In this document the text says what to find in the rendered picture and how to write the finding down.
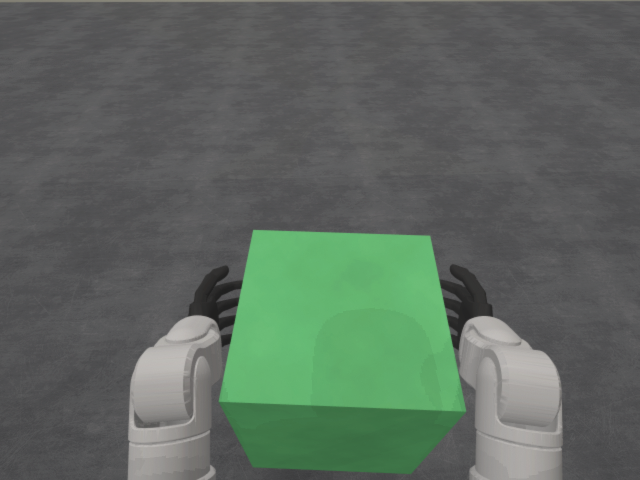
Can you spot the carton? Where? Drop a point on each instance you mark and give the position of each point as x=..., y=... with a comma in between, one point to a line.
x=341, y=357

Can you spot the robot right hand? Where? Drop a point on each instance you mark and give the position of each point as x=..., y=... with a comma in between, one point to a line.
x=473, y=297

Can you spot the robot right forearm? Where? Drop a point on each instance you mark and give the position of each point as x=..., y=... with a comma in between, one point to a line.
x=518, y=404

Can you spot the robot left forearm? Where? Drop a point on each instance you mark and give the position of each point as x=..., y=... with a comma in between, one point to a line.
x=170, y=411

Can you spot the robot left hand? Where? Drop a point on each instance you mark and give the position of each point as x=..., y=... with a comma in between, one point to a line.
x=206, y=296

